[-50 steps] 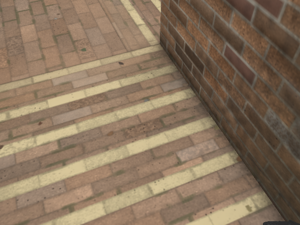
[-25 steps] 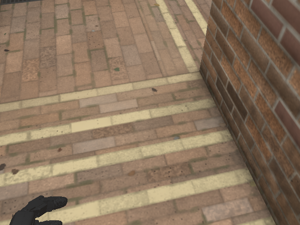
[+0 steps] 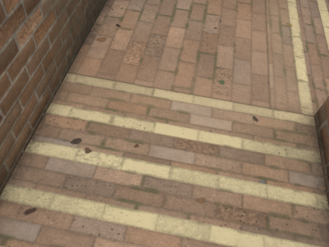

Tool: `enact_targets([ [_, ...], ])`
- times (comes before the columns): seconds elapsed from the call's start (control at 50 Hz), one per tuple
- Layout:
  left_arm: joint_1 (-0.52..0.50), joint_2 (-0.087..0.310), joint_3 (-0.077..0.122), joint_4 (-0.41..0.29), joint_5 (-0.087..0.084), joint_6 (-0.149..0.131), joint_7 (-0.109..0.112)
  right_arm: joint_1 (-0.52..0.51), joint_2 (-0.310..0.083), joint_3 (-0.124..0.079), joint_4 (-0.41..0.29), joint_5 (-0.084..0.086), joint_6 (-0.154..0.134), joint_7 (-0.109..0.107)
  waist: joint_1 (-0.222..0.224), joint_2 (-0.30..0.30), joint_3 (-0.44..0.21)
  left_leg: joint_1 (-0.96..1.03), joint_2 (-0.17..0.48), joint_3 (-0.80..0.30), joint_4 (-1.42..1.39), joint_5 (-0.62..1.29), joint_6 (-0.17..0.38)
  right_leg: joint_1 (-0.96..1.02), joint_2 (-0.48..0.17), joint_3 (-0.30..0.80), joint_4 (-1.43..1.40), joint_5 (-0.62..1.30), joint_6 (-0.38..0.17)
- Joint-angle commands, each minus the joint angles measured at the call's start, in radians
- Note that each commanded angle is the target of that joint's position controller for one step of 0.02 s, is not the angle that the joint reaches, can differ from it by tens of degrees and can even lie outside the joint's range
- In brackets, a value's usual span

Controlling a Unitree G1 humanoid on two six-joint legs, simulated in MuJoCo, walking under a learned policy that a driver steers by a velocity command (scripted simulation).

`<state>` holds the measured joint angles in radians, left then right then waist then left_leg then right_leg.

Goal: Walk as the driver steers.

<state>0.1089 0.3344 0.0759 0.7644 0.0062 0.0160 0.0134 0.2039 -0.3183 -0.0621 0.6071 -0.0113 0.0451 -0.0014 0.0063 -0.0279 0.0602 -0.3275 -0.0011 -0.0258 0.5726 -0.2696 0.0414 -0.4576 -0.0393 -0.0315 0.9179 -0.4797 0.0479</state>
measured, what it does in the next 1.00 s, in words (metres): steps on the spot: right foot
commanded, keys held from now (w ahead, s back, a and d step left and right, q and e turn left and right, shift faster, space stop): q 0.28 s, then e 0.72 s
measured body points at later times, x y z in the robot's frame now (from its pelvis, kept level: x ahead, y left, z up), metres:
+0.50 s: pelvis +0.03 -0.03 +0.00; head +0.04 -0.04 +0.45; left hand +0.09 +0.26 -0.10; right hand +0.23 -0.25 -0.10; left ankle +0.02 +0.10 -0.73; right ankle +0.05 -0.14 -0.73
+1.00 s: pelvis +0.02 -0.03 +0.01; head +0.06 -0.04 +0.45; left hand +0.19 +0.25 -0.10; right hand +0.13 -0.33 -0.10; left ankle +0.02 +0.10 -0.73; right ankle +0.01 -0.16 -0.70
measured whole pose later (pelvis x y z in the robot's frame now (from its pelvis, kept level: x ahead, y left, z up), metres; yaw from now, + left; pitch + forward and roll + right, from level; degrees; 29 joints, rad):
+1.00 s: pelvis +0.02 -0.03 +0.01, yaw -6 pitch +0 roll +1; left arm 0.15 0.34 0.06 0.77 -0.03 0.05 -0.02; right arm 0.16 -0.29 -0.06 0.73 -0.01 0.02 -0.04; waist -0.01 -0.01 0.09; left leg -0.18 0.04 0.09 0.43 -0.24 -0.01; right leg -0.39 -0.04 0.00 0.83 -0.42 0.08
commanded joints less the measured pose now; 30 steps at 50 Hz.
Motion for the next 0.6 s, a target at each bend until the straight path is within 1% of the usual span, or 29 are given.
enact_targets([
  [0.02, -0.029, 0.106, 0.032, -0.064, -0.001, -0.006, 0.016, -0.015, -0.177, -0.052, -0.069, 0.015, -0.033, -0.011, -0.009, 0.138, -0.119, 0.214, 0.255, -0.331, -0.248, 0.358, 0.187, -0.221, 0.004, 0.104, 0.204, 0.031, -0.001],
  [0.04, -0.014, 0.106, 0.034, -0.055, 0.003, -0.009, 0.018, -0.037, -0.169, -0.046, -0.076, 0.023, -0.03, -0.022, 0.006, 0.145, -0.124, 0.189, 0.233, -0.306, -0.25, 0.38, 0.179, -0.176, 0.015, 0.103, 0.221, 0.081, 0.009],
  [0.08, -0.003, 0.095, 0.033, -0.049, -0.006, -0.017, 0.013, -0.034, -0.158, -0.04, -0.081, 0.015, -0.026, -0.033, 0.013, 0.154, -0.147, 0.198, 0.206, -0.289, -0.252, 0.395, 0.18, -0.138, 0.035, 0.1, 0.207, 0.139, 0.023],
  [0.1, -0.01, 0.089, 0.03, -0.049, -0.01, -0.019, 0.012, -0.026, -0.158, -0.04, -0.081, 0.015, -0.025, -0.037, 0.008, 0.154, -0.147, 0.218, 0.201, -0.291, -0.249, 0.391, 0.18, -0.139, 0.04, 0.103, 0.163, 0.155, 0.028],
  [0.12, -0.024, 0.074, 0.024, -0.051, -0.005, -0.023, 0.016, -0.008, -0.16, -0.041, -0.073, 0.021, -0.023, -0.038, -0.005, 0.161, -0.146, 0.241, 0.189, -0.295, -0.248, 0.387, 0.181, -0.139, 0.044, 0.11, 0.111, 0.157, 0.033],
  [0.16, -0.043, 0.072, 0.021, -0.055, -0.006, -0.027, 0.016, 0.007, -0.171, -0.046, -0.068, 0.023, -0.018, -0.041, -0.016, 0.17, -0.14, 0.263, 0.19, -0.325, -0.24, 0.368, 0.189, -0.127, 0.05, 0.12, 0.018, 0.154, 0.044],
  [0.22, -0.049, 0.076, 0.018, -0.051, -0.01, -0.032, 0.008, 0.005, -0.184, -0.053, -0.068, 0.021, -0.011, -0.04, -0.022, 0.185, -0.129, 0.231, 0.183, -0.371, -0.23, 0.329, 0.196, -0.057, 0.058, 0.133, -0.092, 0.133, 0.048],
  [0.24, -0.045, 0.071, 0.019, -0.048, -0.002, -0.037, 0.005, -0.004, -0.187, -0.054, -0.066, 0.018, -0.005, -0.036, -0.018, 0.187, -0.12, 0.212, 0.17, -0.383, -0.227, 0.307, 0.193, -0.024, 0.063, 0.126, -0.12, 0.116, 0.046],
  [0.26, -0.039, 0.069, 0.018, -0.041, -0.006, -0.038, 0.003, -0.004, -0.178, -0.051, -0.064, 0.02, -0.003, -0.034, -0.024, 0.19, -0.12, 0.197, 0.164, -0.391, -0.221, 0.324, 0.188, 0.012, 0.069, 0.125, -0.152, 0.113, 0.041],
  [0.28, -0.034, 0.071, 0.018, -0.039, -0.01, -0.04, 0.0, -0.009, -0.179, -0.052, -0.062, 0.021, 0.0, -0.031, -0.022, 0.193, -0.12, 0.187, 0.157, -0.408, -0.213, 0.343, 0.183, 0.043, 0.076, 0.125, -0.184, 0.108, 0.037],
  [0.3, -0.008, 0.078, 0.019, -0.027, -0.012, -0.042, -0.004, -0.021, -0.172, -0.048, -0.058, 0.021, 0.001, -0.029, -0.016, 0.197, -0.136, 0.202, 0.164, -0.405, -0.197, 0.377, 0.178, 0.071, 0.066, 0.117, -0.208, 0.111, 0.033],
  [0.32, 0.008, 0.08, 0.017, -0.018, -0.015, -0.043, -0.008, -0.024, -0.156, -0.041, -0.053, 0.02, 0.002, -0.029, -0.019, 0.201, -0.151, 0.211, 0.167, -0.406, -0.177, 0.423, 0.171, 0.105, 0.057, 0.108, -0.238, 0.12, 0.027],
  [0.34, 0.036, 0.079, 0.014, -0.007, -0.015, -0.044, -0.016, -0.047, -0.135, -0.033, -0.061, 0.019, 0.001, -0.027, -0.011, 0.201, -0.161, 0.22, 0.171, -0.41, -0.154, 0.451, 0.166, 0.139, 0.039, 0.103, -0.299, 0.159, 0.018],
  [0.36, 0.056, 0.063, 0.008, 0.005, -0.01, -0.047, -0.024, -0.064, -0.108, -0.02, -0.053, 0.024, 0.0, -0.027, 0.008, 0.181, -0.165, 0.197, 0.154, -0.399, -0.131, 0.444, 0.143, 0.214, 0.028, 0.095, -0.412, 0.246, 0.003],
  [0.38, 0.07, 0.032, -0.004, 0.015, 0.004, -0.054, -0.032, -0.051, -0.062, -0.004, -0.033, 0.031, -0.007, -0.033, 0.033, 0.141, -0.154, 0.146, 0.113, -0.36, -0.121, 0.367, 0.088, 0.32, 0.015, 0.094, -0.585, 0.427, -0.016],
  [0.4, 0.055, 0.059, -0.011, 0.017, 0.029, -0.058, -0.035, 0.02, -0.021, 0.007, -0.003, 0.006, -0.017, -0.037, -0.015, 0.016, -0.162, 0.119, 0.028, -0.267, -0.029, 0.2, 0.02, 0.388, -0.085, 0.215, -0.609, 0.6, -0.045],
  [0.42, -0.026, 0.077, -0.023, -0.006, 0.034, -0.058, -0.032, 0.117, -0.036, 0.003, 0.02, -0.025, -0.018, -0.043, -0.098, -0.135, -0.122, 0.104, -0.066, -0.19, -0.012, -0.142, -0.045, 0.323, -0.181, 0.318, -0.587, 0.774, -0.135],
  [0.44, -0.074, 0.06, -0.034, -0.007, 0.04, -0.064, -0.034, 0.058, -0.077, -0.006, 0.004, -0.034, -0.015, -0.053, -0.085, -0.186, -0.077, 0.146, -0.031, -0.158, -0.06, -0.148, -0.072, 0.182, -0.229, 0.384, -0.639, 0.601, -0.223],
  [0.46, -0.106, 0.061, -0.034, -0.01, 0.022, -0.07, -0.038, 0.014, -0.108, -0.014, 0.014, -0.026, -0.018, -0.059, -0.07, -0.14, -0.041, 0.178, -0.015, -0.155, -0.11, -0.031, -0.078, 0.172, -0.16, 0.351, -0.647, 0.432, -0.195],
  [0.48, -0.074, 0.088, -0.027, 0.005, 0.006, -0.071, -0.035, -0.038, -0.105, -0.014, 0.017, -0.02, -0.021, -0.062, -0.035, -0.123, -0.045, 0.186, -0.021, -0.15, -0.128, 0.055, -0.073, 0.19, -0.112, 0.322, -0.642, 0.339, -0.156],
  [0.5, -0.042, 0.126, -0.021, 0.012, -0.005, -0.073, -0.033, -0.07, -0.105, -0.015, 0.013, -0.013, -0.018, -0.064, -0.014, -0.126, -0.036, 0.19, -0.022, -0.147, -0.124, 0.092, -0.068, 0.19, -0.1, 0.328, -0.645, 0.314, -0.145],
  [0.52, -0.033, 0.151, -0.016, 0.016, -0.01, -0.073, -0.029, -0.072, -0.105, -0.016, 0.009, -0.009, -0.018, -0.064, -0.014, -0.131, -0.031, 0.176, -0.021, -0.132, -0.115, 0.096, -0.066, 0.196, -0.107, 0.357, -0.648, 0.304, -0.148],
  [0.54, -0.025, 0.153, -0.017, 0.013, -0.013, -0.07, -0.026, -0.06, -0.101, -0.015, 0.018, -0.005, -0.022, -0.063, -0.014, -0.126, -0.033, 0.164, -0.027, -0.115, -0.104, 0.079, -0.064, 0.204, -0.107, 0.369, -0.648, 0.301, -0.153],
  [0.56, -0.022, 0.144, -0.019, 0.012, -0.014, -0.066, -0.022, -0.053, -0.091, -0.014, 0.025, -0.002, -0.027, -0.062, -0.012, -0.13, -0.038, 0.153, -0.031, -0.101, -0.101, 0.066, -0.062, 0.219, -0.106, 0.38, -0.639, 0.311, -0.159],
  [0.6, -0.01, 0.147, -0.015, 0.006, -0.021, -0.056, -0.015, -0.049, -0.087, -0.019, 0.036, -0.001, -0.035, -0.061, -0.002, -0.12, -0.048, 0.125, -0.037, -0.077, -0.085, 0.059, -0.063, 0.244, -0.107, 0.41, -0.612, 0.363, -0.18],
])
Velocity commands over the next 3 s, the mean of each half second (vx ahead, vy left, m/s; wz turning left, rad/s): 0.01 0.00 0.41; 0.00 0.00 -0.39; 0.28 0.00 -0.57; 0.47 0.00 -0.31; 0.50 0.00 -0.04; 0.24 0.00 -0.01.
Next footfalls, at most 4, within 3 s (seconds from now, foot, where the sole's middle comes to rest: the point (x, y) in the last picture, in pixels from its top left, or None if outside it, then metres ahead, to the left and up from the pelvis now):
0.40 right None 0.09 -0.13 -0.77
1.08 right None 0.05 -0.16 -0.77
1.58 left None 0.37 -0.03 -0.77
2.00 right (250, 242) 0.48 -0.36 -0.77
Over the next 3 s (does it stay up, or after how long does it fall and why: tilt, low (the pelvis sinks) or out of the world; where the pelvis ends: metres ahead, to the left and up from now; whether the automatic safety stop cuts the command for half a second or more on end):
stays up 0.87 -0.31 0.00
